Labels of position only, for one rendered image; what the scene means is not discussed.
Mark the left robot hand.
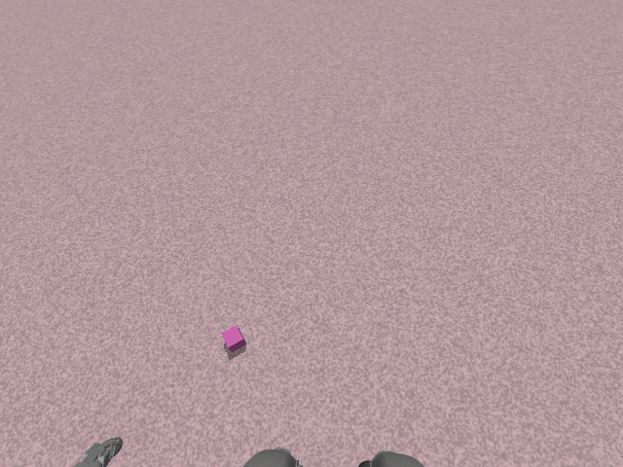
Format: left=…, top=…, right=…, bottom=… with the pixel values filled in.
left=74, top=437, right=123, bottom=467

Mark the cube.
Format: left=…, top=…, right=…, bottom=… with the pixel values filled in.
left=222, top=325, right=246, bottom=353

